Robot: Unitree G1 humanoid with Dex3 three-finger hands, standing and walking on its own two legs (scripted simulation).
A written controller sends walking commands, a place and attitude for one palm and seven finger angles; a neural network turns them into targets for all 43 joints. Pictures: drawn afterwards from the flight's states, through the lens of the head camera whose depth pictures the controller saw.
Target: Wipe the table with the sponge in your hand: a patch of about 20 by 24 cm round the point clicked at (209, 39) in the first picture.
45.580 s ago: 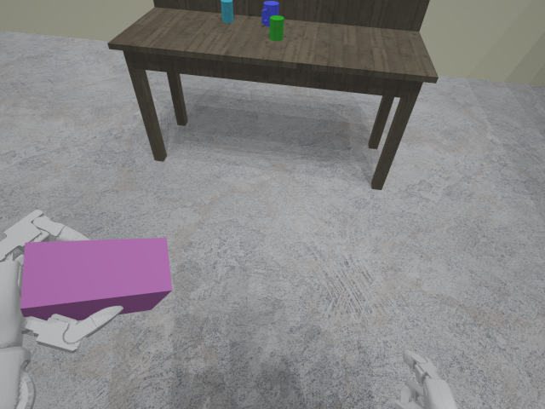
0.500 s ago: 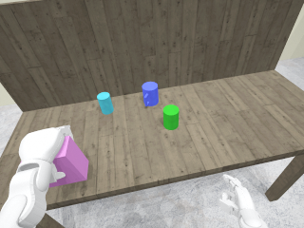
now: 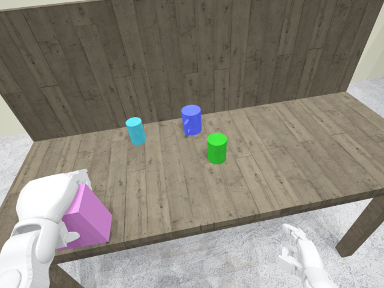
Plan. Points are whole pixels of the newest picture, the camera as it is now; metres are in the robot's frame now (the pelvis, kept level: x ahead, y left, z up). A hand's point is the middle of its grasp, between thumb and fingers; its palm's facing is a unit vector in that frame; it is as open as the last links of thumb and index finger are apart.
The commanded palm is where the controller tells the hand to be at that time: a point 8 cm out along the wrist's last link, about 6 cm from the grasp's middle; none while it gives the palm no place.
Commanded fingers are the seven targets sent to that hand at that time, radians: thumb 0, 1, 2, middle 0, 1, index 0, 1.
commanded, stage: bring the sponge back beside the body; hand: left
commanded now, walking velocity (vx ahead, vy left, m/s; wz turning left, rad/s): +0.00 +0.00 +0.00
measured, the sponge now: (77, 223) +0.19 +0.29 +0.06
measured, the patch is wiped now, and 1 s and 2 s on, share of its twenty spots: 1.00 1.00 1.00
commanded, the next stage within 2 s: step back with the hand held close in 0.40 s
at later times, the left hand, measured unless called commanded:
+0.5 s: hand (64, 216) +0.18 +0.28 +0.11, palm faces +0.08 -0.09 -0.99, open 9.7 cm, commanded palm +0.15 +0.28 +0.18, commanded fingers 0.00 0.10 1.30 -1.20 -1.60 -1.20 -1.60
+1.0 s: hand (68, 192) +0.20 +0.27 +0.16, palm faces +0.33 -0.83 -0.45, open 9.7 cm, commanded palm +0.15 +0.30 +0.18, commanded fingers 0.00 0.10 1.30 -1.20 -1.60 -1.20 -1.60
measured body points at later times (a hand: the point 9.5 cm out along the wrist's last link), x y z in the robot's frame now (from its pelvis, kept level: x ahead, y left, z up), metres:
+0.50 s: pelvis -0.01 +0.00 +0.00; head -0.05 -0.04 +0.45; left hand +0.17 +0.28 +0.16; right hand +0.24 -0.19 -0.06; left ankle +0.04 +0.14 -0.74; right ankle +0.00 -0.12 -0.74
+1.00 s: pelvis -0.02 +0.03 -0.02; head +0.01 +0.05 +0.43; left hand +0.18 +0.31 +0.18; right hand +0.10 -0.22 -0.11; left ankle +0.04 +0.14 -0.74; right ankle +0.00 -0.12 -0.74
